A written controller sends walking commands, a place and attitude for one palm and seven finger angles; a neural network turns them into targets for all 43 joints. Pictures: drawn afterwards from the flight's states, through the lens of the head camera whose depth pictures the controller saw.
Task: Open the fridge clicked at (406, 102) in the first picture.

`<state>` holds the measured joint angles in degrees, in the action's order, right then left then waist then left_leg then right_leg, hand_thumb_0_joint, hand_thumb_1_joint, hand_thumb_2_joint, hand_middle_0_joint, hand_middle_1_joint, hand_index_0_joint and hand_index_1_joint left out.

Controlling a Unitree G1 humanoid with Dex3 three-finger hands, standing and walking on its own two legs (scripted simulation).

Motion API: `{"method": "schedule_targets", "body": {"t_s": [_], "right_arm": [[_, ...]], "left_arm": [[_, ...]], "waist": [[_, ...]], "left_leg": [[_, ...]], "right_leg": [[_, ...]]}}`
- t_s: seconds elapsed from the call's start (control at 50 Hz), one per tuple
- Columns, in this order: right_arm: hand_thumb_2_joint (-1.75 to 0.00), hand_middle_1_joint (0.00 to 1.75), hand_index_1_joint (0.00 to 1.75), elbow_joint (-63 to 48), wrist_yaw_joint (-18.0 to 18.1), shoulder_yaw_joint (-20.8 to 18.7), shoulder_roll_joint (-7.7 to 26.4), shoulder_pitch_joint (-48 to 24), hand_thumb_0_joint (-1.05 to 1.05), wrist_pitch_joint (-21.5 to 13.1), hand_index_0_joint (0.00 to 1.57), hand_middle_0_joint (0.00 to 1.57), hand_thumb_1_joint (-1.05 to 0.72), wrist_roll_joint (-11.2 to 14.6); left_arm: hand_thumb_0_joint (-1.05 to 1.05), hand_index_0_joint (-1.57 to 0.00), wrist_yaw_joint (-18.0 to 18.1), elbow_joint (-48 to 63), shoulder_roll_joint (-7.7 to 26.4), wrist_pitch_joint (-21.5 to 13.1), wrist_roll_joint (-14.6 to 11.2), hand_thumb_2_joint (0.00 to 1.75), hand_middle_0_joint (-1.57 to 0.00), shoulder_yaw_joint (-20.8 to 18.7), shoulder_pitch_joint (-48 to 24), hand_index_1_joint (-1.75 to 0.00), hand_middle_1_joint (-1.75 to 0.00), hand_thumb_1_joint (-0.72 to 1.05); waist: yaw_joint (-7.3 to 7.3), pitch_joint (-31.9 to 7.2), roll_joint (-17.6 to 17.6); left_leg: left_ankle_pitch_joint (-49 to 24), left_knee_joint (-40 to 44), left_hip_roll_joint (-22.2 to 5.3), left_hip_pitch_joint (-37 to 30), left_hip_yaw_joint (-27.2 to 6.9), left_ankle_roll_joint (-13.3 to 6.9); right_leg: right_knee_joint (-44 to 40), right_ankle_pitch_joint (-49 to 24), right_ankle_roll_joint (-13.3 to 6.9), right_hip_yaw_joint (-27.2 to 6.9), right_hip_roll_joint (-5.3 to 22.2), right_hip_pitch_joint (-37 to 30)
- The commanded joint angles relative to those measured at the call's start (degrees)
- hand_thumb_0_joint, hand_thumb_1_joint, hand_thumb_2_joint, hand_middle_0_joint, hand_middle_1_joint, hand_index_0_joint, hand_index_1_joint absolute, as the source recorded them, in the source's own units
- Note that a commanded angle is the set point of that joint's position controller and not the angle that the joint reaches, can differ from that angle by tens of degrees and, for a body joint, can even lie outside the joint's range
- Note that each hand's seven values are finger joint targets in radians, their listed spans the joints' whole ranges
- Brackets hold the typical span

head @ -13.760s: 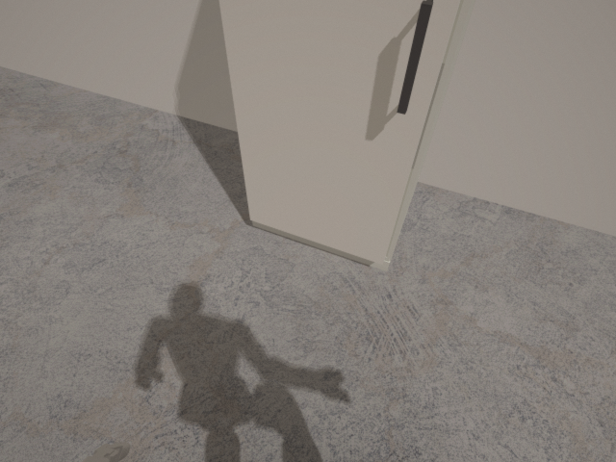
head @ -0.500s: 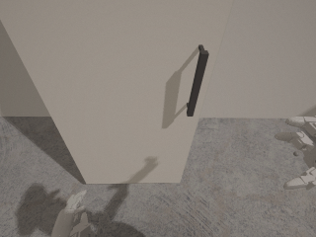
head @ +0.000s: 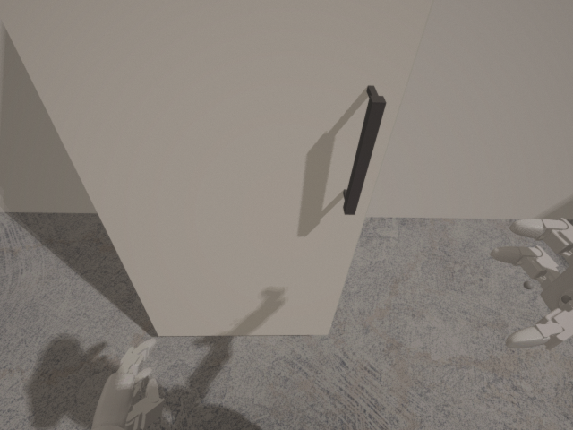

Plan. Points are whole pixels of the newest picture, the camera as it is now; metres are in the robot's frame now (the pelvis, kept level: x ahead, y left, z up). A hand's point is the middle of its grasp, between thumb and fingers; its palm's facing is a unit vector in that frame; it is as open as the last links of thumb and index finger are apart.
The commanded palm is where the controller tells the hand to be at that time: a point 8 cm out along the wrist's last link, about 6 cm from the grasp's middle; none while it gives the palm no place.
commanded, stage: move the hooked fingers beside the handle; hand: right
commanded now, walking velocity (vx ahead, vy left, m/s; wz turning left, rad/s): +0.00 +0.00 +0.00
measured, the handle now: (359, 156) +0.54 -0.11 +0.11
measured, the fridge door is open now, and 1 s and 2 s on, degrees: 0 0 0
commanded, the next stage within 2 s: none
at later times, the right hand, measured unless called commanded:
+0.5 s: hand (478, 240) +0.34 -0.24 +0.14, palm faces -0.04 +1.00 -0.01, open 14.0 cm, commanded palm +0.32 -0.29 +0.13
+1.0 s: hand (439, 204) +0.41 -0.20 +0.13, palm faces -0.05 +1.00 +0.01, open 14.0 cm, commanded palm +0.39 -0.26 +0.13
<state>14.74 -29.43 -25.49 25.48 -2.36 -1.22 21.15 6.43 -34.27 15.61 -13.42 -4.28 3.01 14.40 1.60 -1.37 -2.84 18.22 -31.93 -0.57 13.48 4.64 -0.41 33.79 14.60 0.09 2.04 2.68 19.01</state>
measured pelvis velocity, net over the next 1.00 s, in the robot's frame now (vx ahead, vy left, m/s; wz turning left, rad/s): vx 0.00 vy -0.01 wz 0.02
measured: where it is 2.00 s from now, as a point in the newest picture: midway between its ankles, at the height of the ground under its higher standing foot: outside the picture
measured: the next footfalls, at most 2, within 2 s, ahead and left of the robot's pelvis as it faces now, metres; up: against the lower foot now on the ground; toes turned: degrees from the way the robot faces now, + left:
none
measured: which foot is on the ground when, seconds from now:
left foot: down 0.00-1.00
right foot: down 0.00-1.00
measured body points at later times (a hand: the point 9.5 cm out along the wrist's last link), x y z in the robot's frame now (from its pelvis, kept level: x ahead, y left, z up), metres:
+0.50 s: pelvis +0.00 -0.01 +0.00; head +0.00 +0.00 +0.45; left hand +0.15 +0.24 -0.08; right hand +0.33 -0.29 +0.14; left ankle -0.01 +0.11 -0.73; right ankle +0.04 -0.12 -0.73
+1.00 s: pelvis +0.00 -0.01 +0.00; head +0.02 +0.00 +0.45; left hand +0.11 +0.25 -0.10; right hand +0.40 -0.26 +0.13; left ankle -0.01 +0.11 -0.73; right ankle +0.04 -0.12 -0.73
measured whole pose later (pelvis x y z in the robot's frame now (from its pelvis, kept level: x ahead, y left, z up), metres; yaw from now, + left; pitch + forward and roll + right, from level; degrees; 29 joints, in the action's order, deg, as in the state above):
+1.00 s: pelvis +0.00 -0.01 +0.00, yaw +1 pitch +4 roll +1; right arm 40.1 -18.5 -17.1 22.3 -31.3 -5.8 13.3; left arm 5.1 -37.0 15.3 -6.4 -3.5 2.2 16.9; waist -2.3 -1.9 -1.4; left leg 18.6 -34.4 -0.9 19.7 3.5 0.0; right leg 35.8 15.2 -0.5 3.0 2.5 24.6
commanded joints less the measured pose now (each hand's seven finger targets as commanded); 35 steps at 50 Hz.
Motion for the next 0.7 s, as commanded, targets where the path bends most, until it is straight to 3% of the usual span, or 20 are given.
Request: {"method": "schedule_targets", "body": {"t_s": [0.0, 0.02, 0.08, 0.12, 0.2, 0.22, 0.3, 0.32, 0.4, 0.42, 0.5, 0.52, 0.54, 0.6, 0.62, 0.66, 0.68], "right_arm": [[-0.3, 1.2, 1.2, -11.09, 0.29, -5.53, 15.52, -15.52, 0.0, -3.55, 0.3, 0.3, 0.5, 1.38], [-0.3, 1.2, 1.2, -11.21, 0.21, -3.61, 14.01, -17.68, 0.0, -3.75, 0.3, 0.3, 0.5, 1.64], [-0.3, 1.2, 1.2, -9.65, 0.73, -1.03, 12.4, -22.55, 0.0, -3.87, 0.3, 0.3, 0.5, 0.85], [-0.3, 1.2, 1.2, -8.63, 1.49, -0.48, 13.01, -25.14, 0.0, -4.09, 0.3, 0.3, 0.5, 0.21], [-0.3, 1.2, 1.2, -5.54, 2.83, 1.05, 12.39, -30.1, 0.0, -4.16, 0.3, 0.3, 0.5, -1.3], [-0.3, 1.2, 1.2, -5.0, 3.28, -0.16, 13.76, -30.11, 0.0, -4.27, 0.3, 0.3, 0.5, -1.27], [-0.3, 1.2, 1.2, -4.41, 4.72, -0.62, 13.88, -30.95, 0.0, -4.44, 0.3, 0.3, 0.5, -2.37], [-0.3, 1.2, 1.2, -4.04, 4.99, -0.69, 13.77, -29.99, 0.0, -4.5, 0.3, 0.3, 0.5, -2.25], [-0.3, 1.2, 1.2, -4.01, 5.82, 0.87, 11.28, -29.68, 0.0, -3.99, 0.3, 0.3, 0.5, -2.71], [-0.3, 1.2, 1.2, -3.08, 6.17, 0.49, 11.57, -28.77, 0.0, -3.75, 0.3, 0.3, 0.5, -2.64], [-0.3, 1.2, 1.2, -0.86, 7.21, 1.59, 11.26, -34.03, 0.0, -3.02, 0.3, 0.3, 0.5, -3.5], [-0.3, 1.2, 1.2, -1.66, 7.52, 1.4, 11.76, -35.3, 0.0, -3.51, 0.3, 0.3, 0.5, -3.49], [-0.3, 1.2, 1.2, -1.73, 7.83, 0.55, 12.56, -35.39, 0.0, -3.75, 0.3, 0.3, 0.5, -3.81], [-0.3, 1.2, 1.2, -1.08, 8.26, 2.84, 10.65, -39.65, 0.0, -4.96, 0.3, 0.3, 0.5, -4.31], [-0.3, 1.2, 1.2, -0.53, 8.41, 3.14, 10.83, -40.53, 0.0, -5.5, 0.3, 0.3, 0.5, -4.24], [-0.3, 1.2, 1.2, -0.5, 8.58, 4.9, 9.2, -43.07, 0.0, -5.98, 0.3, 0.3, 0.5, -4.62], [-0.3, 1.2, 1.2, 1.63, 8.82, 4.05, 9.86, -42.32, 0.0, -5.83, 0.3, 0.3, 0.5, -4.83]], "left_arm": [[0.0, -0.2, 0.75, 9.01, 7.01, -2.94, -0.27, 0.9, -0.2, -2.7, -5.31, -0.3, -0.3, 0.9], [0.0, -0.2, 0.76, 8.8, 7.0, -2.84, -0.22, 0.9, -0.2, -2.58, -5.21, -0.3, -0.3, 0.9], [0.0, -0.2, 1.25, 8.32, 6.83, -2.74, -0.36, 0.9, -0.2, -2.49, -5.05, -0.3, -0.3, 0.9], [0.0, -0.2, 1.51, 7.79, 7.03, -2.57, -0.21, 0.9, -0.2, -2.51, -4.78, -0.3, -0.3, 0.9], [0.0, -0.2, 1.71, 7.42, 6.89, -2.24, -0.24, 0.9, -0.2, -2.28, -5.01, -0.3, -0.3, 0.9], [0.0, -0.2, 1.64, 7.35, 7.1, -2.05, -0.16, 0.9, -0.2, -2.45, -4.71, -0.3, -0.3, 0.9], [0.0, -0.2, 1.21, 7.7, 6.77, -1.56, 0.02, 0.9, -0.2, -2.45, -4.86, -0.3, -0.3, 0.9], [0.0, -0.2, 0.96, 7.7, 6.81, -1.39, 0.15, 0.9, -0.2, -2.52, -4.51, -0.3, -0.3, 0.9], [0.0, -0.2, 0.3, 8.11, 6.71, -0.68, 0.03, 0.9, -0.2, -2.78, -4.46, -0.3, -0.3, 0.9], [0.0, -0.2, 0.14, 8.12, 6.77, -0.46, 0.08, 0.9, -0.2, -2.87, -4.16, -0.3, -0.3, 0.9], [0.0, -0.2, 0.23, 7.3, 7.23, 0.78, -0.13, 0.9, -0.2, -3.08, -3.27, -0.3, -0.3, 0.9], [0.0, -0.2, 0.27, 7.2, 7.25, 0.99, 0.04, 0.9, -0.2, -3.24, -3.03, -0.3, -0.3, 0.9], [0.0, -0.2, 0.29, 7.35, 7.27, 1.15, 0.05, 0.9, -0.2, -3.42, -3.19, -0.3, -0.3, 0.9], [0.0, -0.2, 0.36, 6.61, 7.05, 1.56, 0.14, 0.9, -0.2, -3.31, -2.63, -0.3, -0.3, 0.9], [0.0, -0.2, 0.37, 6.12, 7.2, 1.78, 0.16, 0.9, -0.2, -3.36, -2.11, -0.3, -0.3, 0.9], [0.0, -0.2, 0.35, 5.98, 7.17, 1.82, 0.25, 0.9, -0.2, -3.46, -2.07, -0.3, -0.3, 0.9], [0.0, -0.2, 0.33, 5.6, 7.27, 1.99, 0.3, 0.9, -0.2, -3.57, -1.63, -0.3, -0.3, 0.9]], "waist": [[-0.32, -9.08, -0.15], [-0.72, -8.79, 1.02], [-1.54, -8.2, -1.74], [-1.65, -8.47, 0.06], [-1.83, -9.44, -2.01], [-1.38, -10.56, 0.34], [-0.62, -13.31, -3.18], [-0.46, -14.12, -0.19], [-0.44, -13.32, -1.86], [-0.26, -12.98, 0.64], [-1.76, -11.08, 0.17], [-1.72, -12.19, 2.12], [-1.48, -13.48, 0.46], [-2.46, -13.92, -1.72], [-2.74, -14.19, 0.44], [-2.98, -15.71, -1.86], [-2.86, -15.75, -0.88]], "left_leg": [[-10.98, 5.71, 1.46, 3.63, -1.89, 0.26], [-11.11, 5.84, 1.52, 3.59, -2.02, 0.29], [-8.2, 6.18, 1.44, 5.64, -2.04, 0.18], [-7.09, 6.45, 1.37, 5.63, -2.24, 0.09], [-5.45, 6.17, 1.15, 6.14, -1.92, -0.21], [-5.96, 6.13, 1.18, 4.79, -2.13, -0.22], [-9.53, 4.95, 1.08, 3.54, -1.72, -0.59], [-10.94, 4.91, 1.16, 2.39, -1.72, -0.49], [-12.77, 4.24, 1.19, 3.07, -1.39, -0.45], [-13.02, 4.44, 1.29, 2.76, -1.54, -0.41], [-11.26, 4.72, 1.33, 5.04, -1.61, -0.27], [-11.97, 4.62, 1.33, 4.19, -1.77, -0.25], [-12.51, 4.42, 1.28, 3.97, -2.09, -0.25], [-12.44, 4.19, 1.4, 4.97, -1.95, -0.46], [-12.46, 4.19, 1.5, 4.56, -1.89, -0.45], [-13.08, 3.67, 1.38, 5.13, -1.95, -0.51], [-13.23, 3.68, 1.44, 5.37, -1.89, -0.55]], "right_leg": [[-4.41, -6.38, -1.91, -2.34, -2.65, -8.69], [-4.22, -6.53, -1.99, -2.26, -2.47, -8.58], [-4.6, -3.83, -1.9, -2.56, -2.59, -9.02], [-4.53, -3.37, -2.02, -2.71, -2.4, -8.9], [-5.22, -2.08, -1.76, -3.3, -2.49, -9.09], [-4.84, -2.86, -1.85, -3.16, -2.33, -8.58], [-4.94, -6.06, -1.61, -2.97, -2.37, -10.05], [-4.56, -7.28, -1.78, -2.76, -2.19, -9.7], [-4.83, -8.4, -1.53, -2.33, -2.16, -9.62], [-4.55, -8.6, -1.75, -2.23, -1.94, -9.0], [-4.77, -6.69, -1.69, -2.12, -2.03, -8.11], [-4.21, -7.63, -1.91, -2.01, -1.85, -8.3], [-4.12, -8.03, -1.93, -1.79, -1.98, -8.9], [-3.82, -8.24, -1.78, -2.07, -2.1, -9.99], [-3.5, -8.41, -1.94, -2.09, -1.85, -9.63], [-3.36, -8.91, -1.86, -2.24, -2.08, -10.78], [-3.21, -9.08, -1.87, -2.42, -1.99, -10.76]]}}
